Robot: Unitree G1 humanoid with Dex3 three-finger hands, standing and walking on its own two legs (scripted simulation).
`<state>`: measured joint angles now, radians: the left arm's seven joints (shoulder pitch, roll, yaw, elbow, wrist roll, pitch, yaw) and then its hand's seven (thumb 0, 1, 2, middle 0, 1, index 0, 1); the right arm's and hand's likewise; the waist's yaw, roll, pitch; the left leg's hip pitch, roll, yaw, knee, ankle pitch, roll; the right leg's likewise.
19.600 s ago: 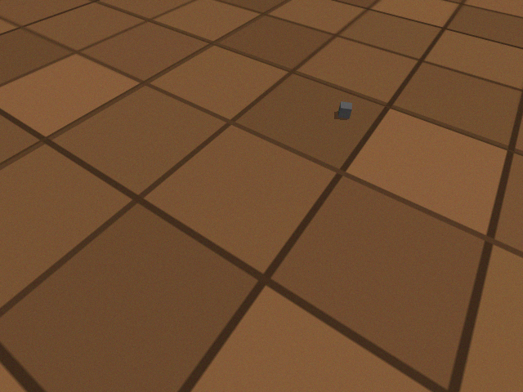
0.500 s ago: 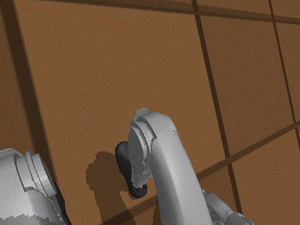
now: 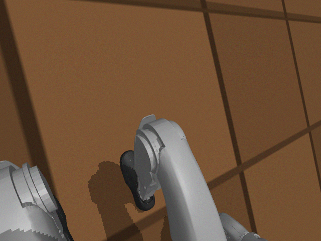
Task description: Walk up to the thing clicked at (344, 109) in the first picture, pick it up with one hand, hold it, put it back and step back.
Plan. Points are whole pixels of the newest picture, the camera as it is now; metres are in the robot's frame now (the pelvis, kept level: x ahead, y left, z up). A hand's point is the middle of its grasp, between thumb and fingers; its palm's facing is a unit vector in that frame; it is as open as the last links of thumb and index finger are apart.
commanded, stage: close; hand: left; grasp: from above
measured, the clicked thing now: out of the picture +0.45 +0.38 -0.27
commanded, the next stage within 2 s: settle in 0.90 s
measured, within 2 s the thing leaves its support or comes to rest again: leaves its support in 1.30 s
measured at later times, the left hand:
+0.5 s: hand out of the picture +0.43 +0.38 -0.23, palm faces -0.36 -0.25 -0.90, open 10.3 cm
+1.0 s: hand out of the picture +0.43 +0.38 -0.23, palm faces -0.36 -0.23 -0.90, open 9.9 cm
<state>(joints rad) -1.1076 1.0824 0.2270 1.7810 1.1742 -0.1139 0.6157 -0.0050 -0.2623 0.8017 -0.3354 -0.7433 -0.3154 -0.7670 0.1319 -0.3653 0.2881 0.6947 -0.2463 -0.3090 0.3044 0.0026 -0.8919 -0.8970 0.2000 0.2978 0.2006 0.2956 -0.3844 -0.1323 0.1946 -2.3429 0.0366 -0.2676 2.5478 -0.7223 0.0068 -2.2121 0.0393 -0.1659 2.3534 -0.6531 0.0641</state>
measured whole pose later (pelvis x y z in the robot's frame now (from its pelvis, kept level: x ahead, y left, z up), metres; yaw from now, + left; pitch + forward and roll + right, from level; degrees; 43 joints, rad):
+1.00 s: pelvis -0.01 +0.00 +0.01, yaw +0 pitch +27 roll -15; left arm -1.12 1.11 0.16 1.80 1.14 -0.13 0.60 -0.01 0.09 0.34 -0.73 -0.39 -0.73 -0.39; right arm 0.13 -0.36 0.33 0.67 -0.24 -0.28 0.28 0.00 -0.89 -0.90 0.20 0.30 0.20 0.30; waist -0.38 -0.14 0.20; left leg -2.33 0.04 -0.27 2.53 -0.70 0.00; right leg -2.20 0.04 -0.17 2.33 -0.63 0.07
